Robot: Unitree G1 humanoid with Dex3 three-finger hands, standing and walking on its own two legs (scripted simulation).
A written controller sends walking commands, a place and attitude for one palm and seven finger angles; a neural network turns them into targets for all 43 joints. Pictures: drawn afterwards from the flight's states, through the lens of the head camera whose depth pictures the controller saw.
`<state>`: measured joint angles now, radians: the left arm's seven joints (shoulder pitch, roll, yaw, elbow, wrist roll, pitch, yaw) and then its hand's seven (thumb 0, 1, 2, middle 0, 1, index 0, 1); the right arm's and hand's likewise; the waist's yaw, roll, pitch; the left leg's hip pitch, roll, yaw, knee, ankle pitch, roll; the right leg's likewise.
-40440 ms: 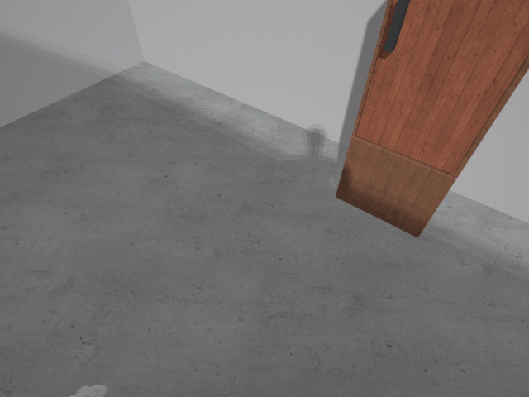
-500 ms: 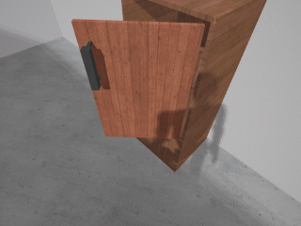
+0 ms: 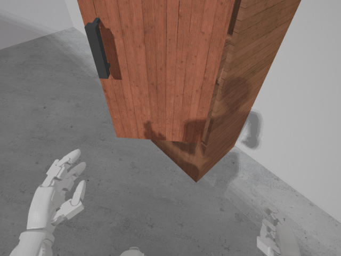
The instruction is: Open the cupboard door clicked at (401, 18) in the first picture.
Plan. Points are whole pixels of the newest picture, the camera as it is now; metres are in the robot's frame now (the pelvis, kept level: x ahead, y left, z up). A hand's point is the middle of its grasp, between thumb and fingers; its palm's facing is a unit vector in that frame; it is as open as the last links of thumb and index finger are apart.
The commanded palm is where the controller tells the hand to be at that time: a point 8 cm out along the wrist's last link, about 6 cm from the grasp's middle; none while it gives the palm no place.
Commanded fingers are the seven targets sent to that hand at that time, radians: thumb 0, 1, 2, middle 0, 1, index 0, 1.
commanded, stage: raise the hand with hooked fingers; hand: left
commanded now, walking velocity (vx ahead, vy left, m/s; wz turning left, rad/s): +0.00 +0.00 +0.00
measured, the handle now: (101, 49) +0.62 +0.23 +0.16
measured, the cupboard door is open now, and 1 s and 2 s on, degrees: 43 43 43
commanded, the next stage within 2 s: move the hooked fingers beside the handle in 1.80 s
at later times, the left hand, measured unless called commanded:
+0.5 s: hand (54, 193) +0.23 +0.25 +0.07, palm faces -0.01 -1.00 -0.06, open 10.8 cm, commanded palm +0.20 +0.29 +0.08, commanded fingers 0.00 -0.06 0.49 -0.27 -0.92 -0.27 -0.92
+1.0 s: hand (23, 163) +0.26 +0.29 +0.14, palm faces +0.02 -1.00 -0.05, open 13.6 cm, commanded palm +0.23 +0.33 +0.15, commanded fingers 0.00 -0.50 0.30 -0.30 -1.20 -0.30 -1.20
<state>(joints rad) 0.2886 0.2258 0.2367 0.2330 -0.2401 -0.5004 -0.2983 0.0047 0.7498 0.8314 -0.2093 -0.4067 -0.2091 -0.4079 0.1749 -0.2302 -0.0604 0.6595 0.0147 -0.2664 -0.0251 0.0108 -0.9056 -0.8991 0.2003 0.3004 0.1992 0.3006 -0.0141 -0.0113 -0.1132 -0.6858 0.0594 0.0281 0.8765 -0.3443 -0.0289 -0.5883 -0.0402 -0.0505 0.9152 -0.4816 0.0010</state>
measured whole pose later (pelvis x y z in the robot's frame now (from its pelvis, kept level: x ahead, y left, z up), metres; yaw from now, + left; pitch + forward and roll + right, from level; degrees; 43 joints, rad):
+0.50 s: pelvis +0.00 +0.00 +0.00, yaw +0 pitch +8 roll -2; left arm 0.25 0.36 0.37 0.15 -0.39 -0.26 -0.48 0.01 0.17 0.59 -0.25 -0.77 -0.25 -0.78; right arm 0.29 -0.23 0.02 0.61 0.04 -0.27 -0.08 0.01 -0.90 -0.90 0.20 0.30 0.20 0.30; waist 0.00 0.04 -0.09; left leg -0.69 0.09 -0.01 0.91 -0.36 -0.03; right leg -0.56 0.00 -0.08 0.89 -0.47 -0.01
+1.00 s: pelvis +0.00 +0.02 +0.02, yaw +1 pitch +2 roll -2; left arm 0.06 0.40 0.39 0.17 -0.36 -0.10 -0.46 -0.01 -0.40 0.34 -0.29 -1.14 -0.29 -1.14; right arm 0.23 -0.25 0.06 0.57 0.06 -0.26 -0.10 0.01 -0.90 -0.90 0.20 0.30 0.20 0.30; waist 0.03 0.03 -0.06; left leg -0.48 0.05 0.01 0.74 -0.30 0.00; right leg -0.34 -0.03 -0.07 0.68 -0.38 0.03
